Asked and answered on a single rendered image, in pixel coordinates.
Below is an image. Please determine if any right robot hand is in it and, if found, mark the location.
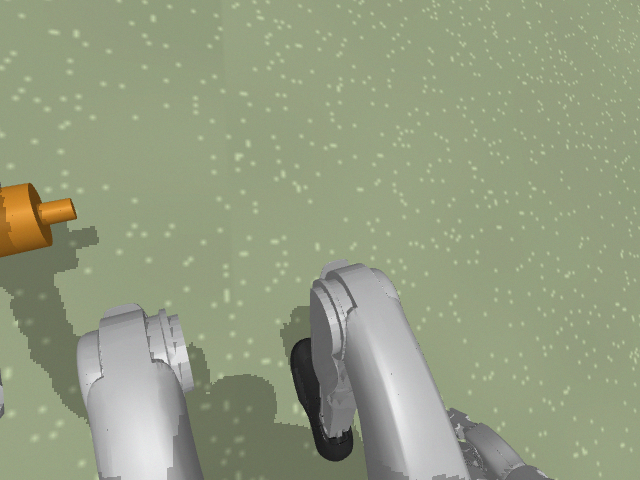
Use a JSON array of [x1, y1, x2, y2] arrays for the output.
[[446, 408, 526, 480]]

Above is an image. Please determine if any bottle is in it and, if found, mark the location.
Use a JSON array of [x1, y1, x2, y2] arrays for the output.
[[0, 183, 77, 257]]

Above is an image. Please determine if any right robot foot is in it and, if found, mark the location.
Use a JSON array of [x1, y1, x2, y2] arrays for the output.
[[290, 338, 353, 462]]

